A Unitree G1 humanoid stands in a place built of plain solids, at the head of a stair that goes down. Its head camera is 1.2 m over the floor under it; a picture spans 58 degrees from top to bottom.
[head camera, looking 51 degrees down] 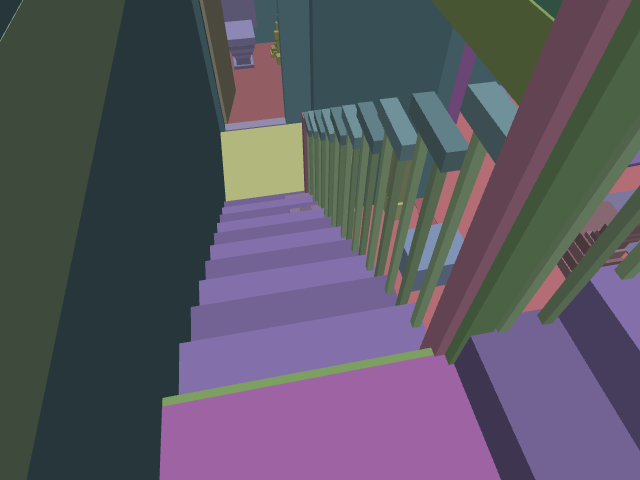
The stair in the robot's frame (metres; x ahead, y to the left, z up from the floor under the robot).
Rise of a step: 0.18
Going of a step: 0.25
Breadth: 0.85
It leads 11 degrees to the left of straight ahead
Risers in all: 11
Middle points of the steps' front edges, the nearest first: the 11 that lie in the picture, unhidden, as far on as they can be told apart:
0.50 0.02 0.00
0.74 0.07 -0.17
0.99 0.11 -0.35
1.23 0.16 -0.53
1.48 0.21 -0.70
1.72 0.26 -0.88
1.97 0.31 -1.06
2.21 0.35 -1.23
2.46 0.40 -1.41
2.70 0.45 -1.58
2.95 0.50 -1.76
